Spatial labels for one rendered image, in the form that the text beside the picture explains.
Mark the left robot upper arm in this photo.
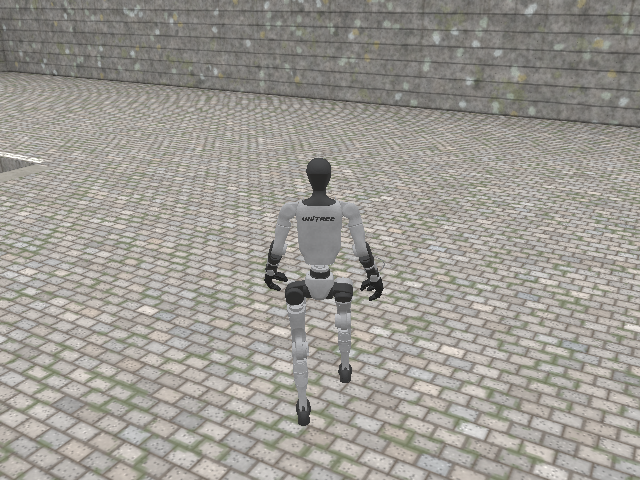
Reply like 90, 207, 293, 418
271, 201, 299, 256

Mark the left robot forearm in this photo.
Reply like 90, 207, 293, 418
265, 240, 282, 276

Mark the robot right foot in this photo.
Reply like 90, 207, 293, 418
338, 363, 352, 383

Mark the right robot hand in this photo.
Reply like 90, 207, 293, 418
360, 277, 384, 301

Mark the right robot thigh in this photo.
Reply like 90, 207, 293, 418
333, 277, 353, 330

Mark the left robot hand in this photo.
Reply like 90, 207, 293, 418
264, 272, 288, 291

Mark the right robot forearm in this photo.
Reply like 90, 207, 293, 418
359, 242, 380, 282

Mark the right robot upper arm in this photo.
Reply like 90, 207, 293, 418
340, 201, 369, 257

